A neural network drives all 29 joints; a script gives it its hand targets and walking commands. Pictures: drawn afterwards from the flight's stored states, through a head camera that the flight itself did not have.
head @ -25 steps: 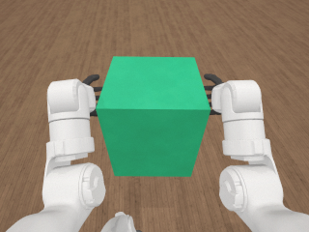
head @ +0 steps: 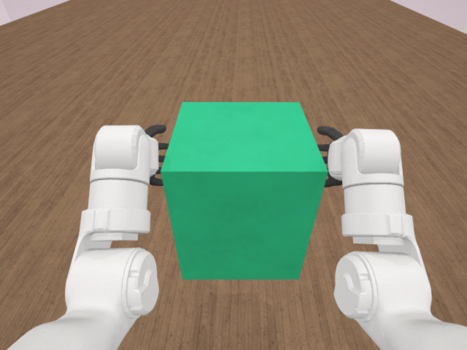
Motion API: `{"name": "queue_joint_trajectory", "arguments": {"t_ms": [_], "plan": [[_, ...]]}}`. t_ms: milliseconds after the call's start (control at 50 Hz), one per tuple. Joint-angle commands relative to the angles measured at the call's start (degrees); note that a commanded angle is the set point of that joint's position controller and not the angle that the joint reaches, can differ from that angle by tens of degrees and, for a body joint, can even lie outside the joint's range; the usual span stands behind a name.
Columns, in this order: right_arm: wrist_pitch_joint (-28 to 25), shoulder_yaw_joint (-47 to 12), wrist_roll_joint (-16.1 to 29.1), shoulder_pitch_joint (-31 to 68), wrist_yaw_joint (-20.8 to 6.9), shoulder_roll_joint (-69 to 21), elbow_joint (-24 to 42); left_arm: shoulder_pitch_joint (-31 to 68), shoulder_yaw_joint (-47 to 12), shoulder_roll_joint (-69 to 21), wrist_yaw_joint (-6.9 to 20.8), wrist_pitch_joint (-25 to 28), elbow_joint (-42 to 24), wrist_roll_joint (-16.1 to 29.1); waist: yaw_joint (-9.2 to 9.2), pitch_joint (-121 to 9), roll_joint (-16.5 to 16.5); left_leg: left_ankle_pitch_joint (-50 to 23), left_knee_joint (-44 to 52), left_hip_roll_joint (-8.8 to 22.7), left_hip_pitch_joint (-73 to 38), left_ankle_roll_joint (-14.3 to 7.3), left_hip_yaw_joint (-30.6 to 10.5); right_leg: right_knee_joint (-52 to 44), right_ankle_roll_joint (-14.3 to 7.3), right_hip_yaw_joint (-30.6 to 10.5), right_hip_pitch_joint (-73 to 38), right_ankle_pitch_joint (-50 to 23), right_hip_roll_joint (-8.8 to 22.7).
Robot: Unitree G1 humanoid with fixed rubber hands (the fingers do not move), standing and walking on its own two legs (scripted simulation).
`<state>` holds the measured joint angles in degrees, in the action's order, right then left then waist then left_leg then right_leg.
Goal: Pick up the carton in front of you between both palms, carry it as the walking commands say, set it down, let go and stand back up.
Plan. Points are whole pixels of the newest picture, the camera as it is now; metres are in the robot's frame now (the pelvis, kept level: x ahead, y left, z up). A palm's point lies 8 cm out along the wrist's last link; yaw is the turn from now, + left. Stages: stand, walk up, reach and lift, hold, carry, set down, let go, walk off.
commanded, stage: carry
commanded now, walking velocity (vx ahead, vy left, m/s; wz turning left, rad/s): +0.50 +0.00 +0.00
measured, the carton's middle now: (240, 191) +0.38 +0.00 +0.13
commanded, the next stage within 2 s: none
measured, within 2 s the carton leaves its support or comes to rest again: neither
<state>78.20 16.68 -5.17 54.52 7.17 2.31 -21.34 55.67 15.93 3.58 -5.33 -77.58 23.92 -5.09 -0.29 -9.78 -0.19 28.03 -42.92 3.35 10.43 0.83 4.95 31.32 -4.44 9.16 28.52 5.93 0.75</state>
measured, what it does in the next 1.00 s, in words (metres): walks ahead: left foot, then right foot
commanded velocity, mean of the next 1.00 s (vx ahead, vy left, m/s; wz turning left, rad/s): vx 0.12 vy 0.00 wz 0.00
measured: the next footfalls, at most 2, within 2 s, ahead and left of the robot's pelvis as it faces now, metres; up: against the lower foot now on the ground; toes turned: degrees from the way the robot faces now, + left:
left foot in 0.42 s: +0.37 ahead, +0.13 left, +0.00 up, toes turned -1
right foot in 0.66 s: +0.40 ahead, -0.10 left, +0.00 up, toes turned +5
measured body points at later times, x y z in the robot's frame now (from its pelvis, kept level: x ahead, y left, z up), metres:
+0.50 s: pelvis +0.25 +0.03 +0.02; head +0.29 +0.03 +0.47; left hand +0.59 +0.18 +0.10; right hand +0.60 -0.12 +0.10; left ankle +0.33 +0.12 -0.72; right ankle +0.14 -0.08 -0.69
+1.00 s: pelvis +0.36 +0.00 +0.02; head +0.30 -0.01 +0.46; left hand +0.63 +0.15 +0.11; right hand +0.63 -0.15 +0.11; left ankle +0.33 +0.12 -0.72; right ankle +0.36 -0.10 -0.72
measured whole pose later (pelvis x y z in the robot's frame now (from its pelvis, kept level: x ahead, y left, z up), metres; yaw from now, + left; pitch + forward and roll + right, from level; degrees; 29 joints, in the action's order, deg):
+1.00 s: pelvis +0.36 +0.00 +0.02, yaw +0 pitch +2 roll +0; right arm 71.2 7.4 -7.9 11.6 4.9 -7.3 10.2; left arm 11.4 7.8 -7.9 -4.1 -71.0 -9.9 -8.6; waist 0.2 -13.0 -0.7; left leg 18.8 -30.2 4.5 13.4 1.6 7.3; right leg 30.4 -1.2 8.5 16.2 16.5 2.1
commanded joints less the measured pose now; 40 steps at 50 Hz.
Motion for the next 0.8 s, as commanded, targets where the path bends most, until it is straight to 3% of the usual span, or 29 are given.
{"name": "queue_joint_trajectory", "arguments": {"t_ms": [0,40,60,100,180,240,300,340,380,400,420,440,460,500,560,620,640,660,680,700,780], "plan": [[-1.65,-22.44,22.23,39.66,-13.12,-62.29,0.4,37.2,-20.11,-63.51,11.14,1.85,-1.63,23.28,-2.46,-20.82,15.24,0.81,-28.82,-3.97,33.19,-0.16,-4.34,-12.39,-11.68,-42.83,-42.66,-0.62,23.06],[-2.97,-24.39,24.04,40.21,-13.17,-66.08,2.57,39.54,-21.86,-66.69,11.57,3.29,-7.36,24.5,-1.4,-18.73,5.13,-4.7,-29.04,-0.12,33.97,-1.76,-6.36,-12.48,-8.17,-32.42,-36.84,0.12,19.43],[-3.55,-25.44,25.09,40.09,-13.09,-68.0,4.21,41.87,-23.45,-68.19,11.68,3.96,-10.99,25.45,-0.82,-17.79,3.5,-7.73,-25.84,1.67,32.64,-1.85,-6.81,-13.6,-6.59,-27.93,-32.94,0.11,18.19],[-4.62,-28.16,26.87,39.93,-12.5,-70.91,8.47,42.35,-25.84,-69.97,11.54,4.81,-15.68,26.7,-0.12,-19.23,5.82,-11.39,-22.14,2.17,29.87,-0.97,-5.56,-16.05,-4.99,-21.92,-30.81,3.06,15.85],[-6.39,-32.85,27.78,36.09,-11.34,-72.64,14.83,35.24,-29.35,-70.3,11.14,5.89,-19.54,26.15,-0.27,-19.98,6.77,-15.22,-8.89,3.23,29.96,1.61,-3.42,-19.67,-5.77,-15.44,-34.11,1.77,14.9],[-7.46,-36.26,26.93,29.83,-11.4,-73.73,16.55,28.37,-32.18,-70.26,11.28,6.71,-21.26,24.67,-1.05,-19.33,6.73,-19.47,2.07,1.93,27.67,2.04,-0.25,-18.09,-4.47,-10.59,-38.85,-12.77,13.12],[-8.35,-39.27,25.95,24.19,-12.04,-74.0,18.82,22.2,-35.21,-69.87,11.63,7.47,-24.13,22.82,-1.13,-18.78,9.29,-24.16,11.28,-1.7,22.37,1.44,3.04,-12.62,-1.55,-4.58,-41.75,-34.56,10.85],[-8.52,-41.01,25.37,20.35,-12.64,-73.37,21.29,16.82,-36.93,-69.34,11.87,7.88,-26.55,21.48,-1.77,-18.49,10.35,-28.73,18.38,-4.13,17.43,1.73,5.2,-8.08,-0.37,-1.6,-42.39,-39.39,8.89],[-8.42,-41.9,24.4,14.5,-13.45,-72.43,23.15,11.95,-38.66,-68.5,12.1,8.04,-28.78,20.72,-0.65,-19.46,7.55,-43.13,30.03,-2.74,1.92,0.48,6.27,0.36,2.61,0.96,-34.91,-33.7,7.08],[-8.3,-42.01,23.68,10.8,-13.91,-71.49,23.72,9.43,-39.79,-68.11,12.35,7.99,-29.3,20.46,-0.14,-20.13,5.58,-53.96,28.62,2.83,-9.85,-0.84,2.47,3.45,5.02,-0.17,-25.35,-26.7,6.99],[-8.25,-41.74,22.07,7.69,-14.17,-69.85,24.23,7.6,-41.14,-68.81,12.8,7.58,-30.22,21.19,0.42,-24.8,-3.89,-87.57,16.22,14.69,-27.6,-5.12,-7.92,11.76,7.26,-1.55,-10.69,-6.44,6.32],[-8.58,-41.56,19.6,3.24,-14.1,-68.65,23.17,5.87,-42.31,-70.0,13.27,7.24,-30.85,21.42,1.52,-28.44,-14.34,-103.16,11.68,19.85,-41.98,-11.9,-13.94,16.74,7.71,-3.68,4.12,18.05,2.18],[-9.07,-41.79,18.98,-1.82,-14.16,-68.69,24.37,3.15,-43.49,-70.44,13.74,7.31,-32.31,21.93,1.84,-28.75,-15.68,-99.78,13.81,19.38,-42.81,-13.14,-14.12,17.46,7.11,-5.46,8.66,26.77,0.99],[-10.06,-43.25,18.36,-3.13,-14.12,-68.71,32.35,2.05,-46.52,-71.54,14.22,8.26,-37.13,23.74,1.76,-25.91,-10.5,-85.36,18.39,17.22,-37.08,-10.25,-11.32,9.03,6.15,-6.78,7.26,25.98,2.24],[-10.89,-46.6,17.97,-6.47,-14.15,-66.99,42.68,-3.78,-49.16,-70.36,13.77,9.87,-43.8,24.05,1.65,-26.05,-8.79,-67.48,20.43,12.96,-25.59,-7.8,-3.91,-1.45,6.31,-4.24,-5.59,15.12,1.77],[-10.77,-48.39,19.91,-14.17,-15.31,-67.51,44.35,-9.48,-50.82,-66.44,13.11,9.57,-50.58,22.83,0.78,-24.85,-6.96,-52.35,19.52,9.7,-14.33,-5.49,1.74,-10.54,7.09,-1.52,-17.62,-2.63,2.58],[-10.56,-48.55,19.68,-17.28,-15.64,-66.89,43.48,-12.1,-51.28,-65.26,13.34,9.04,-51.46,22.17,0.58,-23.63,-6.49,-43.67,18.95,8.41,-10.26,-3.94,1.8,-12.29,7.13,-2.25,-21.14,-8.02,4.32],[-10.2,-48.41,19.19,-19.52,-15.83,-65.68,42.0,-14.44,-51.38,-65.48,13.89,8.14,-50.46,22.1,0.34,-22.75,-4.89,-33.26,18.07,7.74,-4.33,-2.49,1.64,-12.22,6.85,-4.7,-25.72,-13.47,8.04],[-9.48,-48.96,19.46,-19.17,-16.08,-64.22,42.16,-15.5,-50.93,-64.58,14.49,7.58,-49.06,21.74,0.73,-21.13,-1.27,-25.58,18.0,5.73,-0.5,-0.9,1.57,-8.86,5.72,-8.4,-26.47,-21.15,12.15],[-8.48,-49.53,20.15,-18.19,-16.35,-63.31,41.96,-16.25,-50.16,-64.01,15.06,7.24,-46.94,21.34,0.69,-18.79,3.43,-23.83,18.87,5.25,0.08,0.1,0.27,-6.75,4.31,-8.37,-25.42,-23.94,12.7],[-6.55,-50.09,20.8,-17.69,-17.34,-61.01,37.03,-21.04,-47.36,-61.46,16.02,6.12,-38.09,19.6,0.33,-11.88,3.68,-33.44,15.51,6.2,1.49,0.71,-1.16,-5.2,4.12,-6.91,-21.3,-26.27,10.61]]}}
